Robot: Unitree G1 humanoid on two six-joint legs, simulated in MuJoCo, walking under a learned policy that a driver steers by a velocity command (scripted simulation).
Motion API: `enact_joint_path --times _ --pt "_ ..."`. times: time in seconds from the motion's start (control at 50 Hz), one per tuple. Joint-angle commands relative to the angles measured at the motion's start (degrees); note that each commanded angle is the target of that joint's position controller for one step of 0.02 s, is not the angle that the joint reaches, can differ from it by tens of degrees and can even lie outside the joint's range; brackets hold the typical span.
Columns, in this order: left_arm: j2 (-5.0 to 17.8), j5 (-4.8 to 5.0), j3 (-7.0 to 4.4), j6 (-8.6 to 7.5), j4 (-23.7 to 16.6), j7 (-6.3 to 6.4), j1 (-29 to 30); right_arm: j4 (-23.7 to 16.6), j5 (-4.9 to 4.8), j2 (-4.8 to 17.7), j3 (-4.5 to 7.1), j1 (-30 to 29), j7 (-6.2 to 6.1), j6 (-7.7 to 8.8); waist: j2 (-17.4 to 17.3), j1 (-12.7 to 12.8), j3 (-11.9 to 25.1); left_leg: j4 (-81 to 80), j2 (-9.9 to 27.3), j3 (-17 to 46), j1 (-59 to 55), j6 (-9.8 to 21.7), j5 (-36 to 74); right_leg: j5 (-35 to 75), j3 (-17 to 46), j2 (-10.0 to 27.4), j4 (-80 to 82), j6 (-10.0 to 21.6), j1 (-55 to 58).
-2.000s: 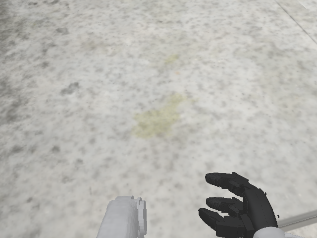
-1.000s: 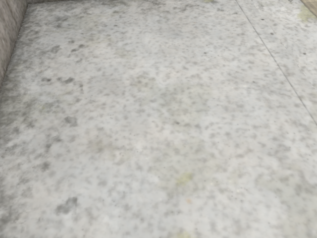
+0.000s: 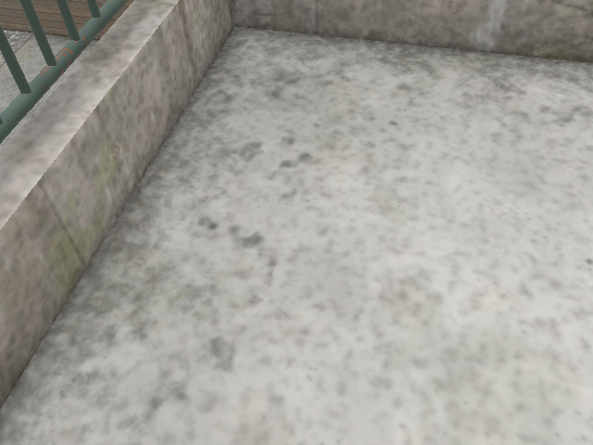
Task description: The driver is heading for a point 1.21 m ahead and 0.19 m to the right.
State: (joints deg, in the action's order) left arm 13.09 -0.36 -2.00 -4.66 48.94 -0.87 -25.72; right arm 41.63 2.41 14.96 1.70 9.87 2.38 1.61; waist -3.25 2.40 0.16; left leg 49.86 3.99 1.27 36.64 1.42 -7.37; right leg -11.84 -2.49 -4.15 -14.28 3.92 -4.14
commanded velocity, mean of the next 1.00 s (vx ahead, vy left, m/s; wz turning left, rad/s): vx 0.32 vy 0.00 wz -0.31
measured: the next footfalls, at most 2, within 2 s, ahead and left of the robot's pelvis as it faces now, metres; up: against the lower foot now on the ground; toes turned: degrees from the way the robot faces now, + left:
left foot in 0.20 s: +0.27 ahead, +0.12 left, +0.00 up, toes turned +2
right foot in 0.70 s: +0.49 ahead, -0.10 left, +0.00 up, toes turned -18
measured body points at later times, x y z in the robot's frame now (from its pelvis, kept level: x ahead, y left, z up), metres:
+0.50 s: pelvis +0.27 +0.05 +0.00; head +0.29 +0.06 +0.45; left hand +0.40 +0.29 -0.13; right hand +0.26 -0.22 -0.13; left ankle +0.23 +0.12 -0.75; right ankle +0.35 -0.11 -0.67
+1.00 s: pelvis +0.40 +0.00 -0.01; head +0.42 -0.03 +0.44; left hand +0.59 +0.22 -0.12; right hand +0.42 -0.28 -0.14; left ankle +0.49 +0.15 -0.68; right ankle +0.46 -0.07 -0.75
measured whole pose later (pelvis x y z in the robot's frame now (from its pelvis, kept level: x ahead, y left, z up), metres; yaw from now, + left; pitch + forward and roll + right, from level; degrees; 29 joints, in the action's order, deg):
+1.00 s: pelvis +0.40 +0.00 -0.01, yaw -22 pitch +1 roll +1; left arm 14.4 -1.1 -3.6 0.9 44.2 0.0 -13.6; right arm 44.4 1.7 14.1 2.5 10.8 -1.7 -2.4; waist -1.4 1.3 -2.8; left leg 57.7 3.0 3.2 31.5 -1.9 -20.5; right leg -4.2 2.2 -7.4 -23.0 6.8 -19.4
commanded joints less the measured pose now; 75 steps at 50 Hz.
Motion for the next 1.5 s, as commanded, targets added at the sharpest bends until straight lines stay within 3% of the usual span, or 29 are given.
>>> enact_joint_path --times 0.02,0.12,0.18,0.2,0.22,0.24,0.26,0.3,0.34,0.44,0.58,0.64,0.68,0.7,0.72,0.74,0.78,0.8,0.88,0.98,1.12,1.18,1.2,1.24,1.26,1.28,1.32,1.4,1.5 --pt "7.95 0.15 -1.71 -0.94 -2.34 0.00 -0.47 -5.00 -0.55 1.33 -0.35 -6.68 0.23 0.91 7.99 -0.09 -3.23 -8.97 -0.37 -3.15 -1.69 -0.29 5.85 18.89 7.25 12.94 6.19 6.55 -2.53" --pt "9.30 -0.44 -1.90 -0.30 -0.24 0.56 -2.88 -6.41 -0.72 2.56 -0.04 -10.43 -0.22 1.35 7.48 0.30 -4.16 -16.13 -2.09 -4.37 -5.36 2.33 2.00 25.07 7.96 16.58 2.13 5.84 3.79" --pt "9.81 -0.46 -1.87 0.18 0.57 0.94 -1.83 -1.94 0.31 4.76 1.30 3.60 -1.42 2.41 5.67 -6.27 2.92 -22.43 -6.06 -5.60 -24.81 5.80 -1.31 40.63 3.96 13.86 -15.99 3.41 2.88" --pt "7.99 -0.13 -1.20 0.10 -0.84 0.90 -1.63 0.11 1.58 8.34 2.44 13.93 -2.21 3.07 1.55 -10.23 10.03 -23.13 2.94 4.20 -40.15 8.69 -6.36 27.83 2.53 11.49 -31.07 2.39 -7.20" --pt "1.71 1.45 0.23 0.08 -3.09 0.65 -6.80 0.05 2.29 14.20 3.90 17.60 -2.72 2.99 -11.63 -8.42 17.44 -28.02 20.69 31.24 -55.21 14.92 -11.94 -8.55 -1.68 1.81 -52.42 -0.10 -27.00" --pt "8.32 -0.35 -1.58 0.56 -2.07 1.15 -4.57 -0.29 -0.47 11.74 3.65 15.71 -2.74 2.11 -6.59 -8.69 16.39 -33.14 21.23 38.70 -51.04 15.48 -12.71 -17.16 4.70 1.49 -58.53 0.74 -32.48" --pt "8.48 -0.44 -1.95 0.77 -3.02 0.95 0.07 -0.27 -0.93 8.40 2.69 10.89 -2.77 1.99 -2.52 -6.48 7.50 -33.68 18.38 28.06 -43.66 13.64 -12.28 -12.43 6.43 4.49 -58.75 1.17 -34.29" --pt "5.93 -0.45 -1.46 1.30 -2.80 0.25 2.65 0.35 -1.07 4.03 1.56 6.73 -2.48 2.89 -1.29 -3.74 0.77 -37.98 12.92 15.05 -32.52 9.50 -5.21 -6.80 5.97 7.80 -52.66 0.78 -30.60" --pt "4.78 -1.50 -1.41 2.89 -1.47 -0.54 0.69 1.39 -1.21 2.74 1.19 6.55 -2.63 3.80 -2.59 -1.71 -0.59 -40.48 10.44 8.26 -27.57 7.82 0.82 -4.78 5.60 8.34 -51.05 -0.27 -26.81" --pt "3.70 -1.43 -1.64 4.04 -3.58 -1.36 8.30 4.15 -1.52 3.80 1.74 9.61 -2.76 4.93 0.00 -1.34 -3.89 -42.64 9.52 -1.64 -29.30 7.79 13.78 3.79 4.94 9.15 -46.80 -1.72 -34.62" --pt "1.50 -1.49 -0.28 3.49 -7.49 -2.20 17.92 6.79 -1.92 5.14 1.86 12.03 -3.91 3.79 -1.91 -3.48 -3.00 -33.93 7.88 -12.98 -32.96 5.63 36.86 13.23 -3.53 5.70 -24.09 -0.65 -25.72" --pt "3.76 -2.34 -1.18 3.30 -7.18 -1.79 13.26 7.04 -1.99 7.07 2.65 11.05 -4.91 2.72 -2.94 -1.42 -0.29 -23.26 9.49 -13.39 -36.64 4.69 46.81 5.33 -4.57 2.49 -21.43 2.16 -20.26" --pt "5.92 -3.02 -2.41 2.16 -4.74 -0.91 3.94 6.45 -2.29 8.01 3.08 9.72 -5.03 1.72 0.66 2.81 4.99 -4.85 7.52 -14.21 -34.96 2.74 39.08 9.97 -3.45 0.04 -12.58 4.76 -9.61" --pt "11.18 -3.05 -3.81 1.53 -4.57 -0.02 0.48 5.13 -2.20 6.69 2.79 11.88 -4.79 1.62 7.76 3.64 9.73 11.58 4.01 -14.63 -24.74 0.36 15.62 33.08 7.45 9.54 -13.56 7.66 1.86" --pt "17.19 -1.36 -5.46 2.43 -6.18 0.55 3.40 2.72 -2.87 1.82 1.90 17.77 -4.47 0.98 18.73 -1.80 16.52 32.95 -7.77 -10.64 -6.71 -2.66 -31.06 66.52 31.17 26.52 -16.26 19.98 16.02" --pt "16.40 1.50 -5.82 3.45 -7.56 0.66 2.00 2.87 -1.07 4.48 2.00 15.87 -4.16 0.26 9.54 1.84 22.44 34.83 -5.73 -0.07 -3.65 -2.90 -28.22 56.52 33.25 26.54 -11.73 22.99 15.32" --pt "9.54 0.89 -3.84 4.93 -7.95 1.60 9.52 1.68 -1.22 4.24 1.96 8.12 -4.12 -0.13 3.30 -0.73 6.35 28.03 -1.49 0.69 -1.29 -2.90 -20.75 32.87 24.84 20.75 -5.66 17.73 -0.70" --pt "7.73 0.78 -3.26 5.23 -7.77 1.75 11.08 0.75 -0.68 4.50 2.09 6.31 -4.20 -0.74 3.71 -2.22 2.91 22.90 -0.38 1.19 -2.57 -3.03 -18.81 28.71 22.22 17.21 -4.11 14.66 -5.57" --pt "8.71 -0.47 -3.49 4.58 -8.33 1.04 12.39 2.03 -0.51 2.97 1.82 10.47 -4.02 -3.35 4.87 -4.32 5.53 16.41 -1.89 0.11 -9.36 -3.35 -14.65 25.36 17.54 12.79 -2.66 11.56 -11.52" --pt "8.63 -0.87 -3.37 5.07 -7.86 1.05 11.11 1.15 -0.77 3.56 1.99 5.71 -4.21 -4.18 8.54 -1.95 4.63 7.71 -1.41 0.69 -8.14 -3.49 -12.13 3.75 19.56 11.96 0.99 9.55 -11.21" --pt "8.26 -1.56 -2.95 5.97 -6.60 1.05 11.22 1.77 -1.77 3.00 1.57 4.85 -4.47 -3.74 9.83 -0.52 1.74 -6.62 -4.06 -0.73 -15.54 -1.36 -16.66 -5.53 22.77 12.67 0.97 8.93 -11.75" --pt "7.81 -0.87 -2.50 6.40 -5.56 1.44 11.72 3.50 -2.01 1.86 1.21 9.53 -4.97 -2.92 8.66 -2.70 0.92 -22.45 -5.55 -2.13 -24.55 1.05 -11.84 -3.05 23.31 12.19 -2.01 6.97 -13.76" --pt "7.05 -0.47 -2.19 6.37 -5.09 1.73 10.97 3.88 -1.69 2.16 1.14 10.48 -5.13 -2.34 7.15 -3.07 0.29 -30.08 -4.36 -0.14 -28.77 2.12 -7.63 -3.75 22.80 10.85 -3.47 4.57 -16.23" --pt "2.62 0.66 -0.94 5.45 -5.62 1.71 8.98 1.59 -0.63 8.27 1.64 5.16 -5.18 -1.23 -6.38 0.57 -0.67 -39.39 13.74 20.87 -27.31 7.97 -5.12 -8.35 10.20 -0.59 -13.57 -1.02 -20.57" --pt "4.80 -0.57 -1.35 5.43 -4.85 1.67 11.59 1.98 -0.73 5.58 1.02 2.48 -4.77 -0.83 -5.63 -0.47 -2.01 -38.06 15.22 18.98 -18.77 10.39 0.24 -10.36 7.76 0.64 -17.54 -1.35 -13.10" --pt "4.39 -0.54 -1.30 5.42 -4.27 1.36 11.44 2.07 -1.16 3.45 0.25 0.62 -4.53 -0.31 -4.57 0.57 -1.33 -37.15 11.67 15.06 -18.09 9.15 1.68 -6.78 7.84 1.38 -17.28 -1.39 -9.13" --pt "4.04 -0.64 -1.07 5.31 -3.28 1.20 12.30 3.41 -1.46 4.46 0.32 1.30 -4.64 -0.03 -5.59 0.28 -1.21 -34.42 6.22 9.29 -21.28 5.44 4.02 0.94 7.53 1.47 -12.85 -1.58 -7.35" --pt "6.16 -0.34 -0.97 4.75 -0.39 2.10 11.97 5.21 -2.18 4.38 0.62 7.59 -4.30 0.04 -0.35 -3.46 1.25 -31.31 2.51 7.34 -26.14 2.70 9.80 12.26 11.23 5.96 -9.17 -2.56 -3.25" --pt "4.76 -0.16 -0.50 5.06 3.71 2.46 11.45 7.51 -1.76 3.80 0.68 5.11 -4.41 -1.03 2.96 -2.22 -1.62 -31.50 1.71 5.86 -27.53 2.79 2.11 9.56 11.93 5.90 -6.30 -2.27 -6.18"
Keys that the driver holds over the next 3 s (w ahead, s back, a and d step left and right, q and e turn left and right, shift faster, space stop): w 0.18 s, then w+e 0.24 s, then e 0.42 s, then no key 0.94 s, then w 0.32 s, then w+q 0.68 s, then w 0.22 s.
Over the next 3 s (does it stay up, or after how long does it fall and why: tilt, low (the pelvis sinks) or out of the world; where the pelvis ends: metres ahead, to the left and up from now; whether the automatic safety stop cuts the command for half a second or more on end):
stays up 0.94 -0.16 -0.01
